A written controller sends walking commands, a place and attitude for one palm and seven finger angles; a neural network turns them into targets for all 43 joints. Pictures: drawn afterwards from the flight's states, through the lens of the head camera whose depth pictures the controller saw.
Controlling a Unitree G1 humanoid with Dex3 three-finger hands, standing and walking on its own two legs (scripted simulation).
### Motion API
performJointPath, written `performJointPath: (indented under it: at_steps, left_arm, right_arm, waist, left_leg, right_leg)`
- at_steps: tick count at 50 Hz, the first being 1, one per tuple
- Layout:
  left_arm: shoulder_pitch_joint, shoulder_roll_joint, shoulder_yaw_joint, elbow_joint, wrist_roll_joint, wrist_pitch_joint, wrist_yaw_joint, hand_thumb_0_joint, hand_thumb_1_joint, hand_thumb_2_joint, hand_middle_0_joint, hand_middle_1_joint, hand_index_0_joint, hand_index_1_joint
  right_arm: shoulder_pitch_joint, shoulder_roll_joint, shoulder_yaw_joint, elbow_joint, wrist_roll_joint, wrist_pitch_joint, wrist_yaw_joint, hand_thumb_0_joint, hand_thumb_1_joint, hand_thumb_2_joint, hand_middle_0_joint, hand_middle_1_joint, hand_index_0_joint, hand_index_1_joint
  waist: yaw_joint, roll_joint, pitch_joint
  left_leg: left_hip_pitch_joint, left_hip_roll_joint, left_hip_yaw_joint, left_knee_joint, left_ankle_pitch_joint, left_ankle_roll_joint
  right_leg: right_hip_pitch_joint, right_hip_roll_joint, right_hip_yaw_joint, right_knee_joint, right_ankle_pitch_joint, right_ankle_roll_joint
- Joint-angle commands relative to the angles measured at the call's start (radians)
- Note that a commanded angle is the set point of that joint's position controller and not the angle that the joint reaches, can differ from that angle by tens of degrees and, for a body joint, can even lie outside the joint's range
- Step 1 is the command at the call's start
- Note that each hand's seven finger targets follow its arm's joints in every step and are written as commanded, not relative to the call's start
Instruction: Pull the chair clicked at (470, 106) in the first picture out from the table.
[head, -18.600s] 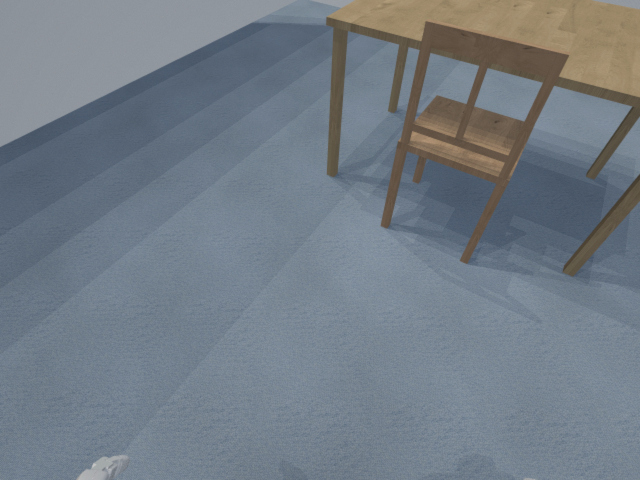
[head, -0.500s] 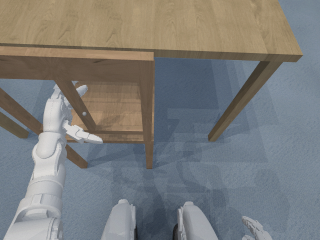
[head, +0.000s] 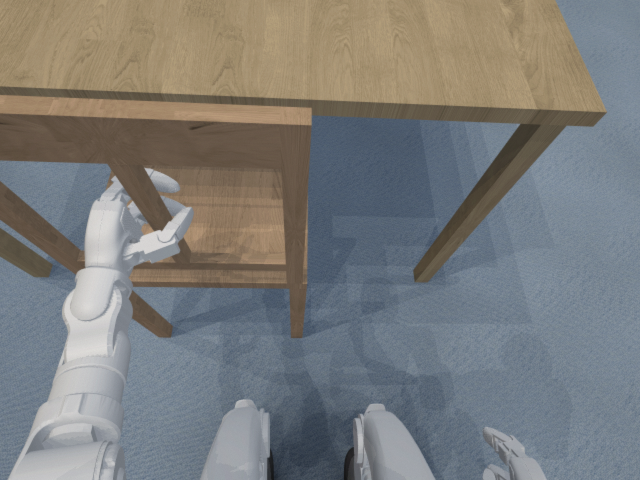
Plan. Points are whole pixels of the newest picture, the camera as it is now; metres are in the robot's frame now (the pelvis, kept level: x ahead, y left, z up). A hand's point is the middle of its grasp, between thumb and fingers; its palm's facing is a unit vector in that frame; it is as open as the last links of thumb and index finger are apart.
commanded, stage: hook a spindle and tug to test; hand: left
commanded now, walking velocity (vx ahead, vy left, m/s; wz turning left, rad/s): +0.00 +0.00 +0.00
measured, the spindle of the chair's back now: (159, 218) +0.44 +0.21 +0.00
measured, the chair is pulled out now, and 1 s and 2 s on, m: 0.00 0.03 0.17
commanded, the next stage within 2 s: step backward, pulling the chair out in 0.68 s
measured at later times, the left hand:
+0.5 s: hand (165, 240) +0.39 +0.18 +0.02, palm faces +0.00 -1.00 -0.03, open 5.3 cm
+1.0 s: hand (170, 245) +0.38 +0.17 +0.04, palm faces +0.16 -0.98 -0.08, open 5.2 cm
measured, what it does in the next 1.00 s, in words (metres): rises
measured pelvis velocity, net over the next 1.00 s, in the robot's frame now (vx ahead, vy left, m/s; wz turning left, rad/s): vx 0.03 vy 0.00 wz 0.00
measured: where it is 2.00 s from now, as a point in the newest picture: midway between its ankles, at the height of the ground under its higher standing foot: outside the picture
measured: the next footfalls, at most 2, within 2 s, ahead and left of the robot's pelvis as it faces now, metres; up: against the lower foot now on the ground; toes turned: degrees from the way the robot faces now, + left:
none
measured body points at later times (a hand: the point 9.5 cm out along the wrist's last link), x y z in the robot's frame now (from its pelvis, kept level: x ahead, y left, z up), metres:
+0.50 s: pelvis +0.02 +0.00 +0.01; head +0.15 +0.01 +0.44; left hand +0.39 +0.24 +0.02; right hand +0.13 -0.26 -0.11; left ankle +0.03 +0.11 -0.62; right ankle +0.01 -0.13 -0.62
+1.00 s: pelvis +0.03 +0.00 +0.08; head +0.12 +0.01 +0.52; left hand +0.37 +0.22 +0.04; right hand +0.14 -0.24 -0.04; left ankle +0.03 +0.11 -0.62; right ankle +0.01 -0.13 -0.62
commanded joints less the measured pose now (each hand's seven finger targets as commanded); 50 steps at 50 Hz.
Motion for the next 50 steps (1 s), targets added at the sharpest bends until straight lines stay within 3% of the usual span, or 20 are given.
performJointPath:
  at_steps: [1, 7, 12, 14, 18, 21, 22, 25, 26, 32, 35, 38, 39, 40, 41, 43, 45, 46, 48, 50]
  left_arm:
    - [-0.233, 0.168, 0.047, -0.249, -0.020, -0.078, 0.003, 0.000, 0.900, 0.900, -0.500, -1.450, -0.500, -1.450]
    - [-0.144, 0.163, 0.051, -0.289, -0.025, -0.078, 0.009, 0.000, 0.900, 0.900, -0.500, -1.450, -0.500, -1.450]
    - [-0.058, 0.173, 0.062, -0.320, -0.019, -0.087, 0.014, 0.000, 0.900, 0.900, -0.500, -1.450, -0.500, -1.450]
    - [-0.044, 0.172, 0.067, -0.312, -0.026, -0.085, 0.012, 0.000, 0.900, 0.900, -0.500, -1.450, -0.500, -1.450]
    - [-0.023, 0.150, 0.049, -0.337, -0.031, -0.081, 0.003, 0.000, 0.900, 0.900, -0.500, -1.450, -0.500, -1.450]
    - [0.035, 0.169, 0.073, -0.369, -0.039, -0.077, 0.002, 0.000, 0.900, 0.900, -0.500, -1.450, -0.500, -1.450]
    - [0.046, 0.134, 0.042, -0.370, -0.040, -0.072, -0.002, 0.000, 0.900, 0.900, -0.500, -1.450, -0.500, -1.450]
    - [0.088, 0.156, 0.068, -0.383, -0.048, -0.067, -0.002, 0.000, 0.900, 0.900, -0.500, -1.450, -0.500, -1.450]
    - [0.096, 0.136, 0.053, -0.382, -0.047, -0.066, -0.005, 0.000, 0.900, 0.900, -0.500, -1.450, -0.500, -1.450]
    - [0.118, 0.112, 0.023, -0.433, -0.049, -0.066, -0.004, 0.000, 0.900, 0.900, -0.500, -1.450, -0.500, -1.450]
    - [0.104, 0.139, 0.045, -0.439, -0.048, -0.068, -0.001, 0.000, 0.900, 0.900, -0.500, -1.450, -0.500, -1.450]
    - [0.118, 0.101, 0.008, -0.444, -0.045, -0.065, -0.003, 0.000, 0.900, 0.900, -0.500, -1.450, -0.500, -1.450]
    - [0.052, 0.044, -0.062, -0.496, -0.046, -0.067, -0.004, 0.000, 0.900, 0.900, -0.500, -1.450, -0.500, -1.450]
    - [-0.150, 0.373, 0.090, -0.618, 0.104, 0.048, 0.161, 0.000, 0.900, 0.900, -0.500, -1.450, -0.500, -1.450]
    - [-0.193, 0.309, 0.023, -0.702, 0.110, 0.104, 0.226, 0.000, 0.900, 0.900, -0.500, -1.450, -0.500, -1.450]
    - [-0.021, 0.215, -0.012, -0.590, 0.123, 0.187, 0.285, 0.000, 0.900, 0.900, -0.500, -1.450, -0.500, -1.450]
    - [0.076, 0.123, -0.083, -0.394, 0.137, 0.258, 0.310, 0.000, 0.900, 0.900, -0.500, -1.450, -0.500, -1.450]
    - [0.051, 0.090, -0.118, -0.320, 0.142, 0.278, 0.315, 0.000, 0.900, 0.900, -0.500, -1.450, -0.500, -1.450]
    - [-0.026, 0.075, -0.143, -0.185, 0.150, 0.286, 0.326, 0.000, 0.900, 0.900, -0.500, -1.450, -0.500, -1.450]
    - [-0.116, 0.099, -0.139, -0.135, 0.155, 0.262, 0.334, 0.000, 0.900, 0.900, -0.500, -1.450, -0.500, -1.450]
  right_arm:
    - [0.083, -0.160, -0.061, -0.091, -0.001, -0.032, -0.005, 0.000, -0.900, -0.900, 0.200, 0.300, 0.200, 0.300]
    - [0.073, -0.155, -0.061, -0.102, -0.001, -0.033, 0.002, 0.000, -0.900, -0.900, 0.200, 0.300, 0.200, 0.300]
    - [0.066, -0.149, -0.060, -0.117, -0.004, -0.030, 0.011, 0.000, -0.900, -0.900, 0.200, 0.300, 0.200, 0.300]
    - [0.063, -0.150, -0.059, -0.118, -0.003, -0.028, 0.010, 0.000, -0.900, -0.900, 0.200, 0.300, 0.200, 0.300]
    - [0.062, -0.148, -0.062, -0.121, -0.002, -0.030, 0.010, 0.000, -0.900, -0.900, 0.200, 0.300, 0.200, 0.300]
    - [0.063, -0.149, -0.063, -0.128, -0.002, -0.032, 0.011, 0.000, -0.900, -0.900, 0.200, 0.300, 0.200, 0.300]
    - [0.059, -0.146, -0.064, -0.130, 0.000, -0.033, 0.013, 0.000, -0.900, -0.900, 0.200, 0.300, 0.200, 0.300]
    - [0.062, -0.150, -0.067, -0.135, 0.000, -0.036, 0.011, 0.000, -0.900, -0.900, 0.200, 0.300, 0.200, 0.300]
    - [0.058, -0.147, -0.066, -0.135, 0.001, -0.037, 0.012, 0.000, -0.900, -0.900, 0.200, 0.300, 0.200, 0.300]
    - [0.050, -0.144, -0.067, -0.140, 0.000, -0.043, 0.013, 0.000, -0.900, -0.900, 0.200, 0.300, 0.200, 0.300]
    - [0.054, -0.148, -0.068, -0.134, -0.003, -0.047, 0.008, 0.000, -0.900, -0.900, 0.200, 0.300, 0.200, 0.300]
    - [0.048, -0.144, -0.067, -0.139, -0.002, -0.050, 0.010, 0.000, -0.900, -0.900, 0.200, 0.300, 0.200, 0.300]
    - [0.041, -0.140, -0.067, -0.138, -0.001, -0.054, 0.009, 0.000, -0.900, -0.900, 0.200, 0.300, 0.200, 0.300]
    - [0.108, -0.116, -0.047, -0.217, 0.040, 0.014, -0.029, 0.000, -0.900, -0.900, 0.200, 0.300, 0.200, 0.300]
    - [0.101, -0.118, -0.055, -0.227, 0.043, 0.027, -0.059, 0.000, -0.900, -0.900, 0.200, 0.300, 0.200, 0.300]
    - [0.086, -0.113, -0.052, -0.216, 0.044, 0.034, -0.086, 0.000, -0.900, -0.900, 0.200, 0.300, 0.200, 0.300]
    - [0.088, -0.111, -0.041, -0.177, 0.043, 0.058, -0.101, 0.000, -0.900, -0.900, 0.200, 0.300, 0.200, 0.300]
    - [0.089, -0.112, -0.036, -0.153, 0.043, 0.071, -0.106, 0.000, -0.900, -0.900, 0.200, 0.300, 0.200, 0.300]
    - [0.092, -0.125, -0.034, -0.124, 0.040, 0.085, -0.112, 0.000, -0.900, -0.900, 0.200, 0.300, 0.200, 0.300]
    - [0.084, -0.130, -0.039, -0.110, 0.036, 0.086, -0.116, 0.000, -0.900, -0.900, 0.200, 0.300, 0.200, 0.300]
  waist:
    - [0.008, 0.073, -0.497]
    - [0.022, 0.049, -0.483]
    - [0.037, 0.067, -0.464]
    - [0.030, 0.039, -0.439]
    - [0.025, 0.067, -0.436]
    - [0.044, 0.083, -0.461]
    - [0.036, 0.075, -0.453]
    - [0.041, 0.032, -0.455]
    - [0.036, 0.028, -0.451]
    - [0.034, 0.057, -0.433]
    - [0.034, 0.045, -0.439]
    - [0.032, 0.054, -0.436]
    - [0.013, 0.080, -0.449]
    - [0.064, 0.116, -0.661]
    - [0.048, 0.192, -0.651]
    - [0.044, 0.198, -0.557]
    - [0.038, 0.108, -0.417]
    - [0.027, 0.050, -0.326]
    - [0.021, 0.008, -0.246]
    - [0.027, 0.056, -0.235]
  left_leg:
    - [0.446, -0.027, -0.037, -0.145, 0.439, -0.001]
    - [0.421, -0.029, -0.029, -0.155, 0.439, 0.002]
    - [0.408, -0.029, -0.021, -0.159, 0.451, 0.001]
    - [0.381, -0.030, -0.017, -0.158, 0.431, 0.003]
    - [0.404, -0.027, -0.017, -0.155, 0.465, 0.002]
    - [0.426, -0.025, -0.021, -0.160, 0.509, -0.001]
    - [0.434, -0.027, -0.020, -0.160, 0.505, -0.001]
    - [0.403, -0.028, -0.020, -0.155, 0.511, 0.005]
    - [0.399, -0.028, -0.016, -0.155, 0.503, 0.005]
    - [0.423, -0.027, -0.017, -0.154, 0.514, 0.003]
    - [0.402, -0.028, -0.019, -0.141, 0.517, 0.006]
    - [0.427, -0.026, -0.024, -0.148, 0.526, 0.002]
    - [0.458, -0.025, -0.024, -0.147, 0.525, 0.003]
    - [0.793, -0.021, 0.009, -0.336, 0.509, 0.020]
    - [0.871, -0.029, 0.004, -0.383, 0.561, 0.014]
    - [0.868, -0.010, -0.016, -0.413, 0.666, 0.012]
    - [0.837, 0.022, -0.042, -0.456, 0.742, 0.019]
    - [0.800, 0.043, -0.049, -0.484, 0.729, 0.024]
    - [0.757, 0.067, -0.060, -0.534, 0.716, 0.024]
    - [0.793, 0.084, -0.062, -0.576, 0.739, 0.023]
  right_leg:
    - [0.185, 0.028, 0.007, -0.147, 0.366, -0.030]
    - [0.236, 0.029, 0.010, -0.153, 0.392, -0.028]
    - [0.256, 0.032, 0.015, -0.149, 0.414, -0.030]
    - [0.262, 0.032, 0.017, -0.153, 0.412, -0.028]
    - [0.247, 0.031, 0.014, -0.147, 0.435, -0.027]
    - [0.263, 0.029, 0.011, -0.142, 0.459, -0.030]
    - [0.255, 0.030, 0.011, -0.147, 0.455, -0.028]
    - [0.289, 0.031, 0.013, -0.142, 0.483, -0.027]
    - [0.286, 0.030, 0.014, -0.144, 0.484, -0.023]
    - [0.263, 0.028, 0.010, -0.144, 0.476, -0.024]
    - [0.270, 0.028, 0.015, -0.134, 0.491, -0.025]
    - [0.256, 0.026, 0.007, -0.137, 0.476, -0.026]
    - [0.237, 0.024, 0.006, -0.143, 0.468, -0.024]
    - [0.601, -0.033, 0.092, -0.308, 0.528, -0.039]
    - [0.642, -0.034, 0.086, -0.364, 0.659, -0.034]
    - [0.600, -0.047, 0.077, -0.371, 0.730, -0.026]
    - [0.593, -0.042, 0.066, -0.407, 0.742, -0.011]
    - [0.604, -0.046, 0.059, -0.433, 0.739, -0.001]
    - [0.650, -0.062, 0.065, -0.473, 0.765, 0.007]
    - [0.680, -0.073, 0.073, -0.507, 0.767, 0.010]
